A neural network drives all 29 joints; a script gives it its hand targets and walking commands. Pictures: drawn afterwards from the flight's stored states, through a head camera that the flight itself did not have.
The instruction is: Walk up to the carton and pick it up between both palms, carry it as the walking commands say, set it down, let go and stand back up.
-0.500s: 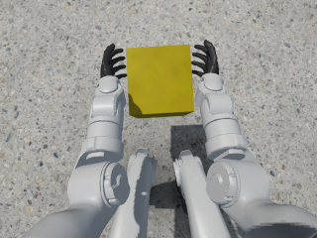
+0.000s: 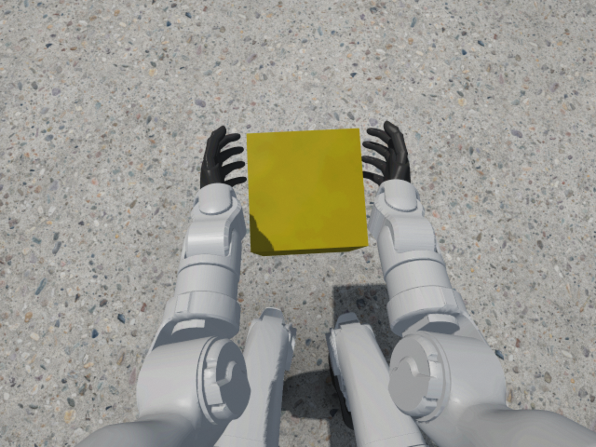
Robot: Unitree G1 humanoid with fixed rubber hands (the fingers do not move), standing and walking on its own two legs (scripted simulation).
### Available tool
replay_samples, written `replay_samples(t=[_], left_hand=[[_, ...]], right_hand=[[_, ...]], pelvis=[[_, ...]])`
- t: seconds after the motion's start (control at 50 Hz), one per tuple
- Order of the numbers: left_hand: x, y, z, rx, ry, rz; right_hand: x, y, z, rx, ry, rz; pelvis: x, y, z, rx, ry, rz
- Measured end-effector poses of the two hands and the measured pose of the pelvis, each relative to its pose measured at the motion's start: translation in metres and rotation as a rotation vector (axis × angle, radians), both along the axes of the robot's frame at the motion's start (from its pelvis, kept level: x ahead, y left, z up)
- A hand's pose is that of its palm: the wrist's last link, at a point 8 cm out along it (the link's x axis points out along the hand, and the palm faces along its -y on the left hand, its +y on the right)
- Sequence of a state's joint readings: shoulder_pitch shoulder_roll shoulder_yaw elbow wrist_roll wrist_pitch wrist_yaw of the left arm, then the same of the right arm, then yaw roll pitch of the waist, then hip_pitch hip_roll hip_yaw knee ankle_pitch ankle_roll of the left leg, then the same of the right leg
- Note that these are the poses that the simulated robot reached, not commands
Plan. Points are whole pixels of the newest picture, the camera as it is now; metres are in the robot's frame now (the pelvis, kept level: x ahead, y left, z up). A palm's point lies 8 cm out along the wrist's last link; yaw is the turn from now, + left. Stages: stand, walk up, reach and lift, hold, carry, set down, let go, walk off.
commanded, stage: reach and lift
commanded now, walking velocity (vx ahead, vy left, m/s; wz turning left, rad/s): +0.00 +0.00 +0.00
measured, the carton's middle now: (304, 200) +0.45 +0.02 -0.14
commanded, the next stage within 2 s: none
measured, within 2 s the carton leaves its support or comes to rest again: neither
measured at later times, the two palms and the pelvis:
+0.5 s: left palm (210, 179) +0.41 +0.13 +0.02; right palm (417, 176) +0.42 -0.10 +0.03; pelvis +0.02 -0.01 +0.07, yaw +1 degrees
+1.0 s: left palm (198, 168) +0.39 +0.13 +0.09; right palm (453, 163) +0.40 -0.11 +0.10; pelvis +0.04 -0.01 +0.13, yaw +1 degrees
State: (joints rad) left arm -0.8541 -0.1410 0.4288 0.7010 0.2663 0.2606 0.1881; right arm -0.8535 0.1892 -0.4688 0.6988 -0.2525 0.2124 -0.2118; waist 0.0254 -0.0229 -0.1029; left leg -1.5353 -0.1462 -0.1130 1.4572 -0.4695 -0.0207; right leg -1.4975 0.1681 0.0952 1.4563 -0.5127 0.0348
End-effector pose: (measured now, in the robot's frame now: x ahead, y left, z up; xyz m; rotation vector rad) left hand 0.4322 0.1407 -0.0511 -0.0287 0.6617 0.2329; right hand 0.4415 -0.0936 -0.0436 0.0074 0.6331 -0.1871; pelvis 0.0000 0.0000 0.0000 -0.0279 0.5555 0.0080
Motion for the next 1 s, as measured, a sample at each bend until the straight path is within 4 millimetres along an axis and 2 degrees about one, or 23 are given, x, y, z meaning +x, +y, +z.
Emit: replay_samples(t=[0.78, 1.0], left_hand=[[-0.031, -0.010, 0.112, -0.001, -0.017, 0.002], [-0.038, -0.013, 0.143, -0.004, -0.023, -0.015]], right_hand=[[-0.035, -0.010, 0.109, 0.013, -0.003, -0.005], [-0.038, -0.015, 0.140, -0.006, -0.006, 0.014]], pelvis=[[0.029, -0.010, 0.104, 0.021, -0.173, 0.012], [0.035, -0.008, 0.129, 0.021, -0.237, 0.013]])
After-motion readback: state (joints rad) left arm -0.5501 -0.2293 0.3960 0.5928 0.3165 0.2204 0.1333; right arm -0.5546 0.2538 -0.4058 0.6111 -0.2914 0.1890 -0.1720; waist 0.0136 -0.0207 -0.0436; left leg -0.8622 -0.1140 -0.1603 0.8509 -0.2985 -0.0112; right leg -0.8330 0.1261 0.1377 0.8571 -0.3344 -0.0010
